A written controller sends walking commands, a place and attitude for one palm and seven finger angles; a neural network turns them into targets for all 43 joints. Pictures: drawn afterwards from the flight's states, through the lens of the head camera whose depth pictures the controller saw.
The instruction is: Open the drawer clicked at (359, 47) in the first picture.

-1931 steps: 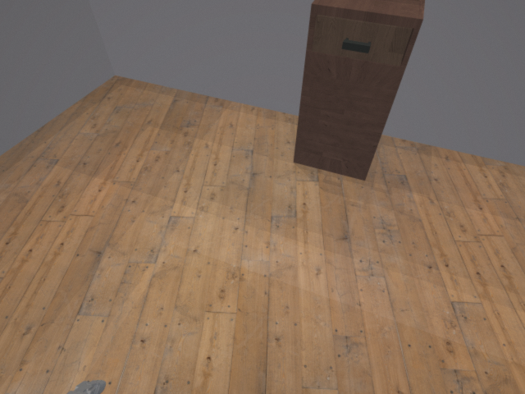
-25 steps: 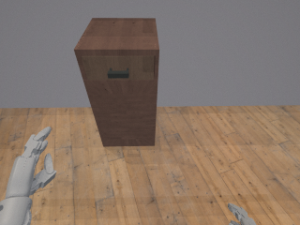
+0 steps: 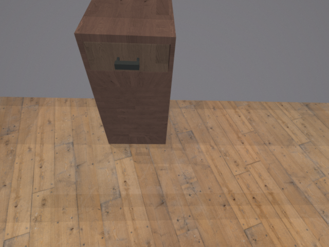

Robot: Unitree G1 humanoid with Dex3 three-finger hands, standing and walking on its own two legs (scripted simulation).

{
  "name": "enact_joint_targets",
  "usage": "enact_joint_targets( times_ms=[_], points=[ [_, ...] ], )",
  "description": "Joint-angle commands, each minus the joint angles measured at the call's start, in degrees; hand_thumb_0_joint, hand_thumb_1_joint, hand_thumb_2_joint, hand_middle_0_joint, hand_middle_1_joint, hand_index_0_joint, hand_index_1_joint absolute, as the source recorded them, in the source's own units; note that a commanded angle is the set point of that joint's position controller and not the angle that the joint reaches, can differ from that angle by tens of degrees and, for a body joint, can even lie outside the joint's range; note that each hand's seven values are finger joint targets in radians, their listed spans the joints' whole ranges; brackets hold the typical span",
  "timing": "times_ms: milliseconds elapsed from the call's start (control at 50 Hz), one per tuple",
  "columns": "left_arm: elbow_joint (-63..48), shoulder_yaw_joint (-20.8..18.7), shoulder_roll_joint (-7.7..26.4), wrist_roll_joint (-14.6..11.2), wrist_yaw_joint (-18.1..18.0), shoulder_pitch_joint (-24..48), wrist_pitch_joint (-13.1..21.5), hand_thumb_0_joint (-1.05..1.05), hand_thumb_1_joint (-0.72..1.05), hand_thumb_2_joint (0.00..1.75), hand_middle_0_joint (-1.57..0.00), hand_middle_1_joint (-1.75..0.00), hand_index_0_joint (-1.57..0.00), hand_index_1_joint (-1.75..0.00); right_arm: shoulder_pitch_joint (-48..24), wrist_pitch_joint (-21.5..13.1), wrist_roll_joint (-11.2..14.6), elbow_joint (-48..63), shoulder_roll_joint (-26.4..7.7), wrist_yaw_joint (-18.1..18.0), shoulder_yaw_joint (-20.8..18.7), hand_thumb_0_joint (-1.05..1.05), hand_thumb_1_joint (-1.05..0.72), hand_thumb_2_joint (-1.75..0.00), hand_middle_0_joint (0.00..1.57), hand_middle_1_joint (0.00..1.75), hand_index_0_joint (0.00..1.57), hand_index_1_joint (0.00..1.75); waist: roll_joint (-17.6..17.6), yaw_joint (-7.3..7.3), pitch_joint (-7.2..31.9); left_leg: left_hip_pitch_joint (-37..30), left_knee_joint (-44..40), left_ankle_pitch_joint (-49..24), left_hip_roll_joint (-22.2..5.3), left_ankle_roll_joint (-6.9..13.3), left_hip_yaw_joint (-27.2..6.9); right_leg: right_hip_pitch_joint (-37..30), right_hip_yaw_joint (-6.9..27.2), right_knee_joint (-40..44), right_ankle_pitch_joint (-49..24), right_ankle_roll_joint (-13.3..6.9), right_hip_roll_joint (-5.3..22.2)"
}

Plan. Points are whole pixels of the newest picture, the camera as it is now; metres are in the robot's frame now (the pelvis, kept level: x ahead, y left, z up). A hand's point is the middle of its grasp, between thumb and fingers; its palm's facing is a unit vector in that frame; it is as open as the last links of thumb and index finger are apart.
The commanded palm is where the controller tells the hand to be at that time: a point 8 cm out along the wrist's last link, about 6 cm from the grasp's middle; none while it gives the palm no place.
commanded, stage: let the arm hang, fingers relaxed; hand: left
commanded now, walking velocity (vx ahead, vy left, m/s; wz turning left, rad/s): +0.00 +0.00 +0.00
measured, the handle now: (127, 62) +0.83 +0.22 -0.06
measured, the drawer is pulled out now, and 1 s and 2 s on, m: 0.00 0.00 0.00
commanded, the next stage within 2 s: look to check the result in 0.52 s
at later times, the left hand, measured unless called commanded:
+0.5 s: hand out of the picture +0.11 +0.24 -0.15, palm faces -0.04 -0.95 -0.32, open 7.3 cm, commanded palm none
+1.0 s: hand out of the picture +0.09 +0.23 -0.16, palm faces -0.04 -0.94 -0.33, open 7.4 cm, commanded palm none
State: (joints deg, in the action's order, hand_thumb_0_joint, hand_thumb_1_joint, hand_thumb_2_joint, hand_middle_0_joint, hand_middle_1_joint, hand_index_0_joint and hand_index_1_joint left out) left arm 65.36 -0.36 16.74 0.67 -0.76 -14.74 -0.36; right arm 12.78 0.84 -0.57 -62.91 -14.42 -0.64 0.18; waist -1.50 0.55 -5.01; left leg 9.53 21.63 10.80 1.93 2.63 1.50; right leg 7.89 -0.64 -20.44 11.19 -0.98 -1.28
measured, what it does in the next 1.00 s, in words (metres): stands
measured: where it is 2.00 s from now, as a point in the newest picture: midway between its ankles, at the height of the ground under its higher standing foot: outside the picture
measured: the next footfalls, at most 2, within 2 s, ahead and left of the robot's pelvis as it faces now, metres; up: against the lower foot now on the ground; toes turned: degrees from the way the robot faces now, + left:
right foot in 2.00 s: +0.36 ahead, -0.15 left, +0.00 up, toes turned +0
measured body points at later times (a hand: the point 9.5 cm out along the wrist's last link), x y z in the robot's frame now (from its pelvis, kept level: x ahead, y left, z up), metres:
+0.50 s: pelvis +0.01 +0.00 +0.00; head +0.02 +0.00 +0.45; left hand +0.11 +0.28 -0.13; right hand +0.08 -0.30 -0.13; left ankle +0.01 +0.09 -0.75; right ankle +0.00 -0.11 -0.75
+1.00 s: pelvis +0.03 -0.01 +0.00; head +0.05 -0.01 +0.45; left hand +0.10 +0.28 -0.13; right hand +0.09 -0.30 -0.13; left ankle +0.01 +0.09 -0.75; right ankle +0.00 -0.11 -0.75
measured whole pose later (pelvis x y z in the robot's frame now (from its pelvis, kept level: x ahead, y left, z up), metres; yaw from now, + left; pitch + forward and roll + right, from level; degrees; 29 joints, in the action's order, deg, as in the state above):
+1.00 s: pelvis +0.03 -0.01 +0.00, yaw -1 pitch -1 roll +0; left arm 64.4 -0.2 19.2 0.7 -0.7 -7.6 1.4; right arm 7.0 0.0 -0.6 -63.6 -18.2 0.1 0.0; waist -0.6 -0.3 -3.5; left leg 4.6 15.7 10.1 1.4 1.5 1.8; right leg 3.9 0.0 -15.9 11.0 -1.8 -1.9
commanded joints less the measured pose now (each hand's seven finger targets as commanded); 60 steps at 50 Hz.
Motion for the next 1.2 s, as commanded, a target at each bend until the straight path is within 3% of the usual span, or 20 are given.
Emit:
enact_joint_targets(
  times_ms=[0, 100, 300, 460, 760, 860, 1180],
  points=[
    [-3.21, -1.27, 8.41, -0.04, -0.48, 2.98, 1.67, 0.00, 0.90, 0.90, -0.20, -0.30, -0.20, -0.30, -1.44, -1.68, -0.21, 2.67, -10.83, -0.77, -2.31, 0.00, -0.90, -0.90, 0.20, 0.30, 0.20, 0.30, 2.16, -0.93, 4.23, -1.79, -6.41, -2.81, -8.84, 0.00, -8.56, 0.20, 6.68, 3.97, -2.61, -1.49, 7.00],
    [-3.40, -1.49, 9.98, 0.16, -0.51, 4.55, 1.77, 0.00, 0.90, 0.90, -0.20, -0.30, -0.20, -0.30, -2.70, -1.76, -0.34, 2.12, -12.23, -0.38, -2.67, 0.00, -0.90, -0.90, 0.20, 0.30, 0.20, 0.30, 0.30, -0.80, 3.12, -1.09, -8.26, 0.48, -8.92, 0.13, -9.25, 0.76, 6.90, 4.36, -0.71, -1.31, 6.98],
    [-4.92, -1.99, 12.46, 0.23, -0.50, 8.08, 2.58, 0.00, 0.90, 0.90, -0.20, -0.30, -0.20, -0.30, -5.54, -2.50, -0.41, 2.41, -14.17, -0.03, -2.83, 0.00, -0.90, -0.90, 0.20, 0.30, 0.20, 0.30, 1.01, -0.93, 5.57, -3.80, -7.28, -8.78, -8.71, -0.28, -8.03, -1.01, 7.51, 4.46, -7.58, -1.27, 7.84],
    [-5.57, -2.18, 13.64, 0.27, -0.35, 9.10, 2.77, 0.00, 0.90, 0.90, -0.20, -0.30, -0.20, -0.30, -7.21, -2.57, -0.35, 3.04, -15.59, 0.06, -2.68, 0.00, -0.90, -0.90, 0.20, 0.30, 0.20, 0.30, 1.51, -0.77, 6.37, -5.12, -7.29, -10.60, -8.79, -0.60, -7.63, -2.03, 7.71, 5.25, -9.07, -1.30, 7.98],
    [-4.75, -1.89, 14.10, -0.01, -0.39, 9.11, 2.81, 0.00, 0.90, 0.90, -0.20, -0.30, -0.20, -0.30, -7.19, -2.18, -0.16, 2.68, -16.26, -0.17, -2.46, 0.00, -0.90, -0.90, 0.20, 0.30, 0.20, 0.30, 1.62, -1.11, 6.25, -6.91, -7.37, -11.16, -9.12, -0.90, -7.12, -2.99, 7.86, 6.58, -11.13, -1.42, 8.19],
    [-4.65, -1.99, 14.24, -0.07, -0.55, 8.85, 2.99, 0.00, 0.90, 0.90, -0.20, -0.30, -0.20, -0.30, -6.87, -2.23, -0.07, 2.71, -16.21, -0.29, -2.58, 0.00, -0.90, -0.90, 0.20, 0.30, 0.20, 0.30, 1.05, -1.24, 8.06, -8.46, -6.51, -14.24, -9.28, -0.87, -6.75, -3.91, 7.90, 6.00, -14.87, -1.58, 8.28],
    [-5.07, -2.10, 14.27, -0.02, -0.65, 9.40, 3.09, 0.00, 0.90, 0.90, -0.20, -0.30, -0.20, -0.30, -7.53, -2.05, -0.20, 2.72, -15.94, -0.21, -2.72, 0.00, -0.90, -0.90, 0.20, 0.30, 0.20, 0.30, 0.89, -1.31, 6.94, -8.02, -6.46, -13.67, -9.21, -1.06, -6.49, -4.22, 7.95, 6.18, -16.36, -1.49, 8.52]
  ],
)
